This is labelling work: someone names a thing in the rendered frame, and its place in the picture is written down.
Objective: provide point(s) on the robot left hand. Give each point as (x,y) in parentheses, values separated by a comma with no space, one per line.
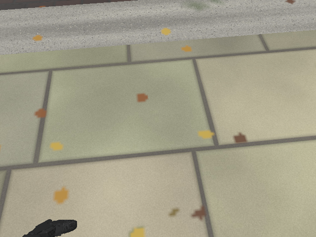
(53,228)

